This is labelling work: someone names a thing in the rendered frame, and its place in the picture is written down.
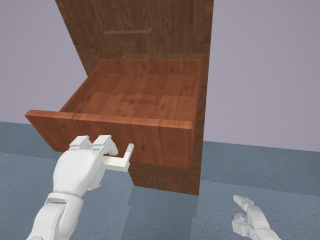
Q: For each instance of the drawer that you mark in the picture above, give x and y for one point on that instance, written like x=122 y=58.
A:
x=150 y=103

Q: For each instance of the left robot forearm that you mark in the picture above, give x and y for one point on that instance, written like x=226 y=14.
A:
x=58 y=218

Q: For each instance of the handle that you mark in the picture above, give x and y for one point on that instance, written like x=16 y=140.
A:
x=127 y=35
x=117 y=163

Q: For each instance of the robot left hand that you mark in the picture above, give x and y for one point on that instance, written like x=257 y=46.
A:
x=79 y=168

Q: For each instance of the cabinet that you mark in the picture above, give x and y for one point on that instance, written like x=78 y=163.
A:
x=181 y=29

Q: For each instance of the right robot forearm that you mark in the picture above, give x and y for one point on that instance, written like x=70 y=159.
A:
x=264 y=233

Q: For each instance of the robot right hand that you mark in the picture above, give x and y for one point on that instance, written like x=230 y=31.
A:
x=245 y=225

